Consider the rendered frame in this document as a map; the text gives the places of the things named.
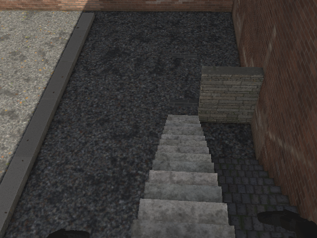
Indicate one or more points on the robot right hand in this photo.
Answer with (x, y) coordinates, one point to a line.
(290, 221)

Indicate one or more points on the robot left hand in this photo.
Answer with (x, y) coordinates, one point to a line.
(62, 233)

